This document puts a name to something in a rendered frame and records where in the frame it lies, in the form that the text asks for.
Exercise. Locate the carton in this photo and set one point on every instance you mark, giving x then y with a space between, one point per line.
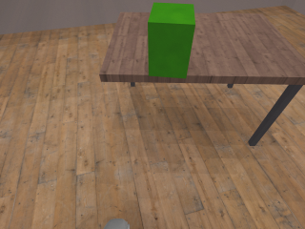
170 39

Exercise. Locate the table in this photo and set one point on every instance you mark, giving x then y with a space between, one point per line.
227 48

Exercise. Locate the robot left thigh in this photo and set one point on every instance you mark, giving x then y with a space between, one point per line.
117 224

